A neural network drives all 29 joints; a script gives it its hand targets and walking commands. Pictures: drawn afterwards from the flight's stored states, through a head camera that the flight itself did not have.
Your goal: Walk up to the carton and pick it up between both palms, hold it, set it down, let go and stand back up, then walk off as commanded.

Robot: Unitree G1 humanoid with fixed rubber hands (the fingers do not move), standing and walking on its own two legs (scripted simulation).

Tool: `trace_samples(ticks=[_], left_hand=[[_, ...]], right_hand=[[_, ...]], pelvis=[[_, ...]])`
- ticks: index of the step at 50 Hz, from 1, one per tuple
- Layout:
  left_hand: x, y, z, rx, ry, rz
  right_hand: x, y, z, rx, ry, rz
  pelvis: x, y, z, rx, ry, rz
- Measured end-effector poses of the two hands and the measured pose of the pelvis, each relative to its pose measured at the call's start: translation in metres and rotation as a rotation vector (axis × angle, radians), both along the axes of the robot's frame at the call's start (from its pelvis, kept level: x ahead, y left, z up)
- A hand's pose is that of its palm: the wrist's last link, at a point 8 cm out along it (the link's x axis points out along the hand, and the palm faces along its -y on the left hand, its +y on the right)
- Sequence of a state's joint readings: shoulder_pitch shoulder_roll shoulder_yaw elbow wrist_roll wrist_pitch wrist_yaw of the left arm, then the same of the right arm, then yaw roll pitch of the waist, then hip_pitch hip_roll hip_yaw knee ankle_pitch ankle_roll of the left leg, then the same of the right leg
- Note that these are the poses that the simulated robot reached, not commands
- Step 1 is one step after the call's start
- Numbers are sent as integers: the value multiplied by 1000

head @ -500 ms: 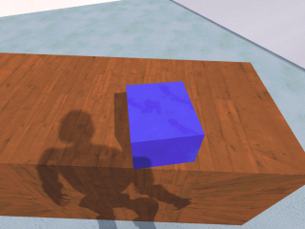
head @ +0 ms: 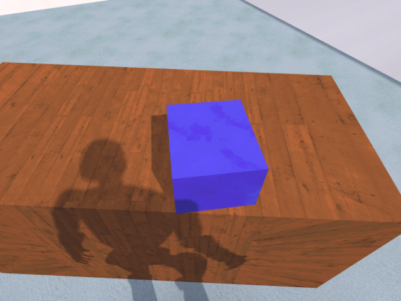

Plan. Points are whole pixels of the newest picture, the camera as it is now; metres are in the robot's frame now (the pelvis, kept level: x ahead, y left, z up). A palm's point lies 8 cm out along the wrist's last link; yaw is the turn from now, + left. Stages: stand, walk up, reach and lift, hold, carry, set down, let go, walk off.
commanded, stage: stand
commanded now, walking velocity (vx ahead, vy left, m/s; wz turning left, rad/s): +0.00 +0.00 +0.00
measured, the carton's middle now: (210, 153) +0.47 +0.00 -0.02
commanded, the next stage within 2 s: walk off in 1.26 s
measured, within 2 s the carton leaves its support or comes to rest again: neither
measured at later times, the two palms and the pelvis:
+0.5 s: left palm out of the picture +0.05 +0.27 -0.13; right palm out of the picture +0.05 -0.30 -0.12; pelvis +0.00 -0.01 +0.00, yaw +0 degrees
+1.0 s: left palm out of the picture +0.07 +0.27 -0.13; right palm out of the picture +0.06 -0.30 -0.13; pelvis +0.01 -0.01 +0.00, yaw +0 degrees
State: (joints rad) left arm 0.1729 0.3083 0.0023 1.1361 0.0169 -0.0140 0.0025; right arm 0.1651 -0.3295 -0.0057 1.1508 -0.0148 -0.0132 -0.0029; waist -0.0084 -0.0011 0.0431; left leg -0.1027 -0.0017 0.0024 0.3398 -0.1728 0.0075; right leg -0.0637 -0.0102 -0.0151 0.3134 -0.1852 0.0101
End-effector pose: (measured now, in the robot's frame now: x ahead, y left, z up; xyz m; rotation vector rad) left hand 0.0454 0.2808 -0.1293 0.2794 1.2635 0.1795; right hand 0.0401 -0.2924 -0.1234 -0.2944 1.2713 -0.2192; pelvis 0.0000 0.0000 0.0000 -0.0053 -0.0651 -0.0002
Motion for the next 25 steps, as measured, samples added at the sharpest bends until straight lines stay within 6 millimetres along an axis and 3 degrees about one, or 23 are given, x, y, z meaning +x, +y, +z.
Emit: trace_samples(ticks=[25], left_hand=[[3,-6,0,-1,0,-1]], right_hand=[[5,-3,-1,8,2,3]], pelvis=[[-1,-6,0,1,6,2]])
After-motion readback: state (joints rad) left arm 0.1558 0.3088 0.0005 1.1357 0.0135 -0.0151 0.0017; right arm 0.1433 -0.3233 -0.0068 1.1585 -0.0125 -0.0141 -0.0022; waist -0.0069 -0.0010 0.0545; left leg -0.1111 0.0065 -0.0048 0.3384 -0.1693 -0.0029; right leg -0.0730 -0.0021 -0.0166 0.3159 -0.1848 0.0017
